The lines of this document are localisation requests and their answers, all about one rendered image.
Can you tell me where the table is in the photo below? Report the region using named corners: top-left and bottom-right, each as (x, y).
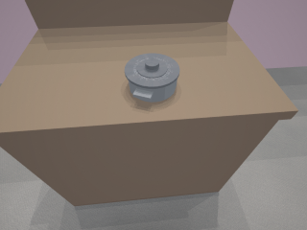
top-left (0, 0), bottom-right (298, 206)

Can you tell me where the pot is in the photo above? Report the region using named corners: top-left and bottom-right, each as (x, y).
top-left (129, 80), bottom-right (177, 103)

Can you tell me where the lid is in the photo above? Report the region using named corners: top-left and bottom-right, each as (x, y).
top-left (124, 53), bottom-right (180, 89)

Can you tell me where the knob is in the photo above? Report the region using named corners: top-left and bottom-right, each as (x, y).
top-left (145, 57), bottom-right (159, 70)

